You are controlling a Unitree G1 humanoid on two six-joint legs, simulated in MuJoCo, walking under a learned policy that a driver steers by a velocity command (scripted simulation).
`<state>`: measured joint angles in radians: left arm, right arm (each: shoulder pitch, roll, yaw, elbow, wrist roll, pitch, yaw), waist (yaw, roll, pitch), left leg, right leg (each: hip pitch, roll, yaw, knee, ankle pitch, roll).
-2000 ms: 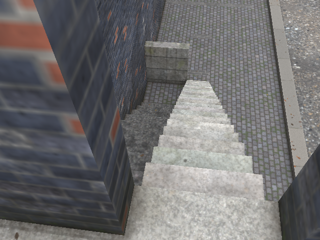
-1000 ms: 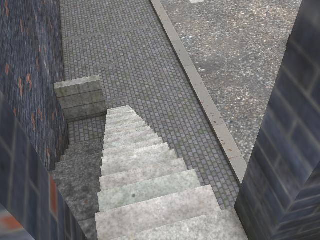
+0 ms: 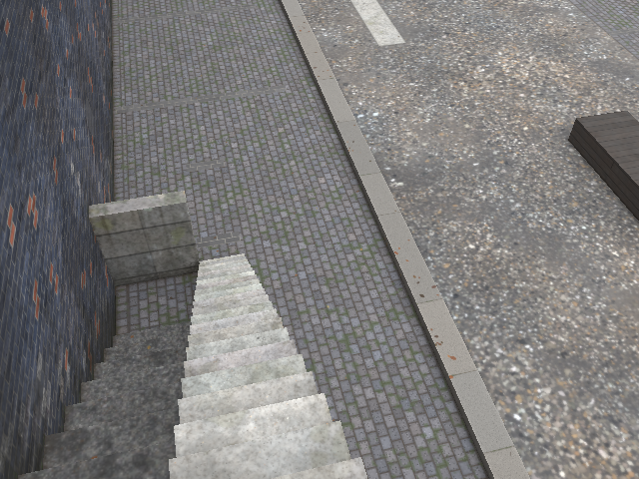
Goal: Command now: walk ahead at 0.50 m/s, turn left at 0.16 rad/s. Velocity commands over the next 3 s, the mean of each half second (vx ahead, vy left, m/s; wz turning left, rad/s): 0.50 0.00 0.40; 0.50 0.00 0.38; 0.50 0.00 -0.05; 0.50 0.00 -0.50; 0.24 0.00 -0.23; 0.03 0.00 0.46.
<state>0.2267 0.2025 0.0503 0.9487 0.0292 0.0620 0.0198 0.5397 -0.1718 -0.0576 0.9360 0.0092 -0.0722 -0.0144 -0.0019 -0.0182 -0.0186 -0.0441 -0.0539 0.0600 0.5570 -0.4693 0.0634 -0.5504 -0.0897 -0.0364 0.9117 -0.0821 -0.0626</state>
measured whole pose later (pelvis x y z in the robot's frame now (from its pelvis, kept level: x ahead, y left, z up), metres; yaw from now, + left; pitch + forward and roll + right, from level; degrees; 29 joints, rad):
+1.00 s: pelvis +0.42 +0.04 -0.43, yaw +26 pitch -4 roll +0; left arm 0.49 0.25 -0.03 1.01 0.02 -0.09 -0.04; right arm 0.12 -0.23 -0.01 0.82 -0.04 0.09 -0.05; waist 0.04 0.00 -0.03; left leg -0.89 -0.12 -0.16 1.77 -0.36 0.05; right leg -0.30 0.03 -0.10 0.86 -0.50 -0.09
